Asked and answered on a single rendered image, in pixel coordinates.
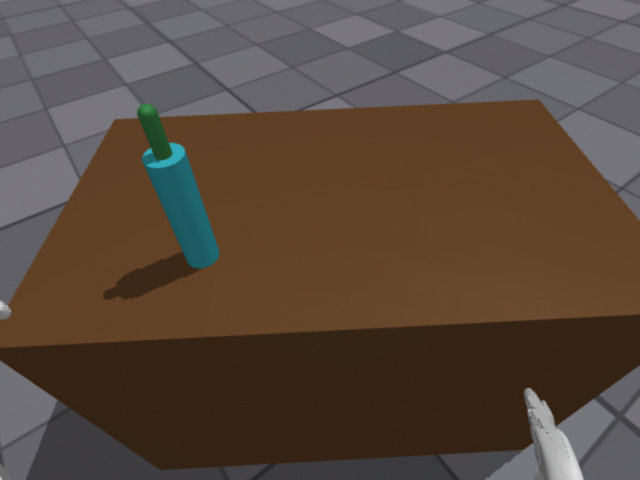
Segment right robot hand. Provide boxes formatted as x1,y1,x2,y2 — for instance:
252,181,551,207
524,388,584,480

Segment bottle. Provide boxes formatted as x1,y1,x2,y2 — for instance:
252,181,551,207
137,104,219,268

